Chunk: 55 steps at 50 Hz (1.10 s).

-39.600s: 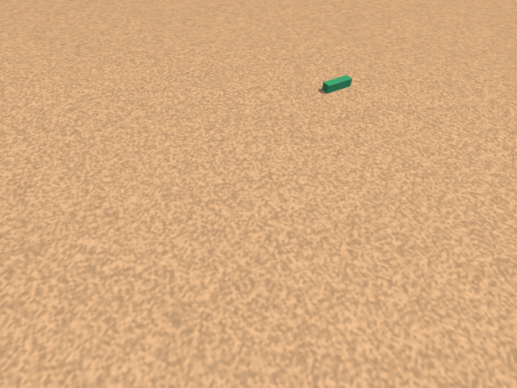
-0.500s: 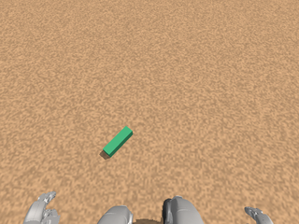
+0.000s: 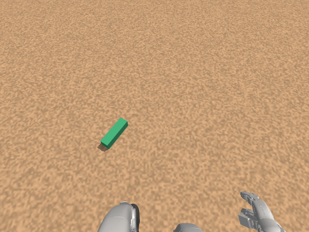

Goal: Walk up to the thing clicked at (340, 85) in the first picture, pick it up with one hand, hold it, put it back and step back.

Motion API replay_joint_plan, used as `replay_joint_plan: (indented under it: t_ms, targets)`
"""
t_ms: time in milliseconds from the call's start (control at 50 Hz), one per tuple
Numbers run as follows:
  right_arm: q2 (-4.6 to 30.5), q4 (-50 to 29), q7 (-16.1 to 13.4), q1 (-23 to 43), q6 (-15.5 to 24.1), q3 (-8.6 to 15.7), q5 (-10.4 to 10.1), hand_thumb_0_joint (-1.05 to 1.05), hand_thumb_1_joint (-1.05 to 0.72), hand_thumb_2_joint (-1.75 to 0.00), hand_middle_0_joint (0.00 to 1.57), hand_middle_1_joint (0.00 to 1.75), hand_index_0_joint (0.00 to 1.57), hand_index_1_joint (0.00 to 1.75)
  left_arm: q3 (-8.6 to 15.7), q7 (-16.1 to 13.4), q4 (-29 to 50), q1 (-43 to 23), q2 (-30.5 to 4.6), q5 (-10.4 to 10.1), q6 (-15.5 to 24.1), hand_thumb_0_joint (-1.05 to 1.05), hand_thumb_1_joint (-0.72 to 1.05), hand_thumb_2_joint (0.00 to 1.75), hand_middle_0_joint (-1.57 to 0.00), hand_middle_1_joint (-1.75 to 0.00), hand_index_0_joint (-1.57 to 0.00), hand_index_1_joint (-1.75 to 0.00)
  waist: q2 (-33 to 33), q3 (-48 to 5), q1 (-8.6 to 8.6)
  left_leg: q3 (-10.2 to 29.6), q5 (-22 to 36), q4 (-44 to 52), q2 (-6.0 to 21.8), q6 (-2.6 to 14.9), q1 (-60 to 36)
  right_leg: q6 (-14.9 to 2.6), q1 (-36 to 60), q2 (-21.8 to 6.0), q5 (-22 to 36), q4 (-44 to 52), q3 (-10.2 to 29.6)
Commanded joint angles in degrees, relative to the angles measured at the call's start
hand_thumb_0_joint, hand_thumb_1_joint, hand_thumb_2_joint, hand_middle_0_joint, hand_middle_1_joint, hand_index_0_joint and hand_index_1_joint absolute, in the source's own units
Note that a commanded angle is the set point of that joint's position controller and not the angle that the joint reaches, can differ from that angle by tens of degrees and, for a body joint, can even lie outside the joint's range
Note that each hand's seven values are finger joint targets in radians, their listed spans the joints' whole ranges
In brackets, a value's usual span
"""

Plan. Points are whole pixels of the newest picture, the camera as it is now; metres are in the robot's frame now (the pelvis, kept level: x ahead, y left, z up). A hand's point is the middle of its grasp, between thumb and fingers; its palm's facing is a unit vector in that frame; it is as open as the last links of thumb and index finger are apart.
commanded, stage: step back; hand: left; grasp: from above
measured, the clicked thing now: (114, 132) +0.73 +0.30 -0.72
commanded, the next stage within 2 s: stand in 1.92 s
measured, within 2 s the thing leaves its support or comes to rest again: neither
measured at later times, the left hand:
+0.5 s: hand out of the picture -0.03 +0.27 -0.13, palm faces +0.06 -0.92 -0.38, open 7.4 cm
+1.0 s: hand out of the picture -0.24 +0.27 -0.12, palm faces +0.04 -0.90 -0.44, open 7.4 cm
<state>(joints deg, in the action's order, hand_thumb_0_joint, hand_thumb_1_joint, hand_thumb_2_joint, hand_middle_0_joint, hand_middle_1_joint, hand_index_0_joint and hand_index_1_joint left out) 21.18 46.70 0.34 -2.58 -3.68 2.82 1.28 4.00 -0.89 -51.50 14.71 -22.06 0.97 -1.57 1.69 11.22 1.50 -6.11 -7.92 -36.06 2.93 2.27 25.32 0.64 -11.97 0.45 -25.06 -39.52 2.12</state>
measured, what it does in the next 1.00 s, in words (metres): walks backwards: left foot, then right foot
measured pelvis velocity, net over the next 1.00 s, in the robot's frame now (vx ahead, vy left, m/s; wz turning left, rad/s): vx -0.29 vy -0.01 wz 0.05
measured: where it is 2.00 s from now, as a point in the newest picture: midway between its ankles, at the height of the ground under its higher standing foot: outside the picture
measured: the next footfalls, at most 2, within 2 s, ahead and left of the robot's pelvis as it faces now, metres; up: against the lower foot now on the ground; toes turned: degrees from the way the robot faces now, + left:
left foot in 0.38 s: -0.11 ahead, +0.12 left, +0.00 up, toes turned +2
right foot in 0.72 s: -0.23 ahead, -0.14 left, +0.00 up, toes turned +2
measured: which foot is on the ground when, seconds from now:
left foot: down 0.00-0.04, up 0.06-0.36, down 0.38-0.76, up 0.78-1.00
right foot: down 0.00-0.40, up 0.42-0.70, down 0.72-1.00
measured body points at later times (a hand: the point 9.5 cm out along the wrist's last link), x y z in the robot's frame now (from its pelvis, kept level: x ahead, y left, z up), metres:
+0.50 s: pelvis -0.15 +0.00 +0.01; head -0.10 +0.02 +0.46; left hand -0.03 +0.32 -0.11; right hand -0.07 -0.31 -0.10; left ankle -0.15 +0.12 -0.71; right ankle -0.12 -0.13 -0.66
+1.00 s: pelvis -0.29 -0.01 +0.01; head -0.26 -0.03 +0.46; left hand -0.24 +0.31 -0.09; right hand -0.20 -0.32 -0.12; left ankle -0.31 +0.12 -0.69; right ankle -0.27 -0.14 -0.71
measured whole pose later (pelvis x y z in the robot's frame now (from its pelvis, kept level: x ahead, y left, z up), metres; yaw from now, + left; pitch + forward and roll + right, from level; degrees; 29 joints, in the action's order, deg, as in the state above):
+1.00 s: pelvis -0.29 -0.01 +0.01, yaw +3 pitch -1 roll +0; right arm 23.4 53.6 -0.1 -12.0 -2.6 2.9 1.1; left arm 3.5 -0.4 -52.0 12.6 -20.8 3.0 0.1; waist 2.8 4.6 1.5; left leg 5.4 -28.0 -45.6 -1.9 -0.8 17.8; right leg -0.2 -16.4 -1.4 -18.5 -36.0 -0.2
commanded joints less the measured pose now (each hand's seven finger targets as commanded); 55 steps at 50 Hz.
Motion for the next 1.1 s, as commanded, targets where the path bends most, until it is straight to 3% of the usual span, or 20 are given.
replay_joint_plan:
  t_ms: [0, 20, 40, 120, 240, 300, 360, 400, 420, 480, 580, 680, 720, 740, 760, 840, 940, 1000, 1040, 1080]
  targets:
    - [11.45, -3.88, -0.33, -0.22, 0.10, 3.94, -0.79, 0.00, -0.90, -0.90, 0.20, 0.30, 0.20, 0.30, 5.10, -0.25, 2.18, 10.84, -14.68, 1.89, 1.18, 0.00, 0.90, 0.90, -0.20, -0.30, -0.20, -0.30, -8.04, -12.42, 1.57, 10.07, -21.05, -1.92, 2.31, -0.09, 3.47, -7.54, 2.56, -10.69, -1.90, 18.95, 17.72]
    - [10.12, -4.19, -0.96, 3.15, 0.09, 3.96, -0.75, 0.00, -0.90, -0.90, 0.20, 0.30, 0.20, 0.30, 6.10, -0.09, 5.08, 4.51, -20.65, 2.09, 0.84, 0.00, 0.90, 0.90, -0.20, -0.30, -0.20, -0.30, -20.97, -7.19, 3.87, 8.87, -24.58, -18.56, -8.05, -3.20, 3.41, -15.70, -13.19, -22.26, -7.02, 27.28, 31.56]
    - [12.80, -3.53, -1.55, 1.76, -0.13, 5.01, -0.28, 0.00, -0.90, -0.90, 0.20, 0.30, 0.20, 0.30, 6.38, -0.70, 8.01, -3.30, -22.46, 2.29, 1.17, 0.00, 0.90, 0.90, -0.20, -0.30, -0.20, -0.30, -20.88, -2.31, 2.15, 17.07, -24.33, -30.59, -5.73, -3.77, 0.83, -19.34, -22.74, -27.02, -6.45, 29.46, 35.70]
    - [10.15, 1.26, -1.35, -8.68, 0.46, 3.56, -1.67, 0.00, -0.90, -0.90, 0.20, 0.30, 0.20, 0.30, 4.76, -1.32, 10.08, -10.81, -12.86, 1.78, 1.70, 0.00, 0.90, 0.90, -0.20, -0.30, -0.20, -0.30, -9.26, -6.57, -4.56, 16.66, -14.58, -36.31, -12.54, -3.05, 1.91, -8.21, -11.45, -10.14, 19.64, 18.00, 6.60]
    - [9.48, -1.30, -2.24, -5.75, 2.12, 2.00, -0.67, 0.00, -0.90, -0.90, 0.20, 0.30, 0.20, 0.30, 4.67, -2.11, 9.20, -0.42, -11.24, 1.73, 0.59, 0.00, 0.90, 0.90, -0.20, -0.30, -0.20, -0.30, -13.50, -13.06, 2.99, 12.48, -23.03, -14.01, -6.86, -4.83, 8.39, -11.83, 15.87, -14.22, 35.96, 9.79, 9.86]
    - [9.97, 0.08, -2.28, -10.86, 2.63, 2.59, -0.02, 0.00, -0.90, -0.90, 0.20, 0.30, 0.20, 0.30, 4.57, -1.97, 10.18, -2.87, -12.64, 0.64, -0.29, 0.00, 0.90, 0.90, -0.20, -0.30, -0.20, -0.30, -15.87, -17.37, 1.10, 8.77, -18.19, 2.70, -3.79, -2.87, -1.58, -10.83, 15.23, -15.71, 42.50, 4.68, 10.23]
    - [14.29, 1.95, -2.00, -14.58, 2.50, 4.65, 0.99, 0.00, -0.90, -0.90, 0.20, 0.30, 0.20, 0.30, 2.91, -1.27, 11.89, -6.06, -11.61, 0.02, -1.37, 0.00, 0.90, 0.90, -0.20, -0.30, -0.20, -0.30, -4.48, -16.57, -1.21, 16.58, 4.07, 12.86, 1.65, 0.61, -16.24, -4.40, -4.39, -8.71, 24.23, -2.14, 5.39]
    - [22.70, -0.72, -1.11, -9.79, 2.08, 5.60, 1.35, 0.00, -0.90, -0.90, 0.20, 0.30, 0.20, 0.30, 3.65, -2.17, 12.21, -10.40, -11.57, -0.34, -1.42, 0.00, 0.90, 0.90, -0.20, -0.30, -0.20, -0.30, 12.30, -12.90, -3.87, 35.88, 11.56, 17.02, 19.09, 14.39, -7.05, -1.03, -12.55, 3.41, -14.28, -22.74, 3.12]
    - [21.71, -0.95, -1.33, -7.68, 2.48, 5.55, 1.55, 0.00, -0.90, -0.90, 0.20, 0.30, 0.20, 0.30, 3.74, -2.38, 11.36, -11.16, -12.35, 0.13, -1.38, 0.00, 0.90, 0.90, -0.20, -0.30, -0.20, -0.30, 11.81, -9.94, -3.87, 36.97, 10.65, 18.02, 19.77, 16.03, -1.72, -1.25, -10.76, 3.44, -13.64, -29.30, 6.85]
    - [14.44, -2.74, -1.94, -1.17, 2.77, 3.23, 1.67, 0.00, -0.90, -0.90, 0.20, 0.30, 0.20, 0.30, 3.41, -1.37, 8.25, -5.31, -11.23, -1.14, -1.36, 0.00, 0.90, 0.90, -0.20, -0.30, -0.20, -0.30, 6.14, -9.84, 1.09, 18.67, 17.58, 12.18, 9.62, 10.07, -7.04, -1.87, -14.66, 5.44, -3.85, -35.50, 8.21]
    - [13.20, -2.25, -1.86, -6.34, 2.02, 3.45, 0.82, 0.00, -0.90, -0.90, 0.20, 0.30, 0.20, 0.30, 2.38, -1.15, 8.35, -5.36, -9.42, -0.04, 0.34, 0.00, 0.90, 0.90, -0.20, -0.30, -0.20, -0.30, 8.70, -12.89, -2.26, 18.24, 22.10, 6.67, 10.22, 12.02, -22.90, 1.35, -16.27, 1.85, -5.48, -15.25, 3.62]
    - [15.72, -1.76, -1.22, -4.69, 0.70, 3.80, -0.08, 0.00, -0.90, -0.90, 0.20, 0.30, 0.20, 0.30, 2.32, -1.03, 3.23, 1.29, -8.88, 0.69, 2.48, 0.00, 0.90, 0.90, -0.20, -0.30, -0.20, -0.30, 7.88, -19.96, -0.66, 15.03, 13.48, -1.18, 8.64, 8.08, -20.61, -0.42, 0.43, 1.25, 10.76, 20.39, -3.76]
    - [11.31, -2.66, -0.91, -4.12, 0.72, 2.41, -0.61, 0.00, -0.90, -0.90, 0.20, 0.30, 0.20, 0.30, 3.83, -1.03, 2.47, 1.15, -14.30, 1.98, 3.07, 0.00, 0.90, 0.90, -0.20, -0.30, -0.20, -0.30, -4.12, -17.27, -0.47, 12.13, -6.83, -8.16, 1.16, 2.23, -0.84, -4.51, 8.75, -7.35, 11.87, 18.55, 14.04]
    - [10.08, -3.91, -1.42, -1.87, 0.83, 2.14, -0.62, 0.00, -0.90, -0.90, 0.20, 0.30, 0.20, 0.30, 5.16, -0.75, 4.02, -2.26, -19.52, 1.69, 2.64, 0.00, 0.90, 0.90, -0.20, -0.30, -0.20, -0.30, -14.19, -13.74, 1.18, 10.55, -23.90, -15.23, -6.44, -1.11, 4.50, -12.77, -0.16, -19.05, 6.27, 21.30, 26.11]
    - [12.92, -3.06, -2.04, -1.50, 0.55, 3.50, -0.27, 0.00, -0.90, -0.90, 0.20, 0.30, 0.20, 0.30, 5.45, -0.94, 5.68, -6.50, -22.51, 1.83, 2.76, 0.00, 0.90, 0.90, -0.20, -0.30, -0.20, -0.30, -16.35, -9.53, 1.82, 16.47, -26.33, -24.24, -3.63, -2.47, -1.76, -17.82, -13.91, -25.63, 6.28, 23.20, 33.50]
    - [10.96, 0.96, -1.34, -5.17, 1.56, 2.59, -1.06, 0.00, -0.90, -0.90, 0.20, 0.30, 0.20, 0.30, 3.54, -1.16, 5.20, -9.29, -13.14, 1.49, 3.21, 0.00, 0.90, 0.90, -0.20, -0.30, -0.20, -0.30, -8.31, -7.29, -1.73, 15.41, -17.78, -25.92, -8.00, -2.36, -0.32, -10.94, -7.22, -12.57, 18.62, 16.00, 10.36]
    - [10.32, 1.30, -0.63, -4.36, 3.53, 2.13, 0.31, 0.00, -0.90, -0.90, 0.20, 0.30, 0.20, 0.30, 4.22, -0.14, 3.88, -3.16, -14.31, 2.30, 2.95, 0.00, 0.90, 0.90, -0.20, -0.30, -0.20, -0.30, -13.87, -8.65, 2.82, 8.41, -21.85, -4.29, -5.29, -3.52, 0.03, -10.18, 3.15, -12.00, -4.55, 18.51, 12.42]
    - [10.31, 4.48, -0.61, -10.75, 5.18, 3.17, 0.69, 0.00, -0.90, -0.90, 0.20, 0.30, 0.20, 0.30, 3.06, 0.58, 4.50, -5.52, -13.57, 1.53, 1.82, 0.00, 0.90, 0.90, -0.20, -0.30, -0.20, -0.30, -10.57, -11.76, -1.08, 6.85, -11.63, 18.60, -4.97, -1.79, -17.79, -7.94, -3.19, -11.19, 1.38, 9.88, 8.77]
    - [15.43, 4.59, -1.15, -11.03, 6.19, 4.67, 2.08, 0.00, -0.90, -0.90, 0.20, 0.30, 0.20, 0.30, 0.94, 0.69, 4.32, -1.98, -5.79, 0.19, 1.70, 0.00, 0.90, 0.90, -0.20, -0.30, -0.20, -0.30, 8.62, -13.52, -0.30, 34.70, -13.52, 22.37, 11.71, 3.31, -28.68, -1.77, -20.78, -0.38, -3.85, -9.49, -1.54]
    - [19.17, 3.53, -0.84, -7.25, 6.28, 4.79, 0.99, 0.00, -0.90, -0.90, 0.20, 0.30, 0.20, 0.30, 2.69, 0.35, 3.19, -8.43, -13.68, 0.56, 2.10, 0.00, 0.90, 0.90, -0.20, -0.30, -0.20, -0.30, 3.42, -5.28, -2.13, 39.66, -33.04, 24.58, 17.46, 12.06, -7.64, -1.74, -14.77, -4.49, -6.79, -11.83, 2.86]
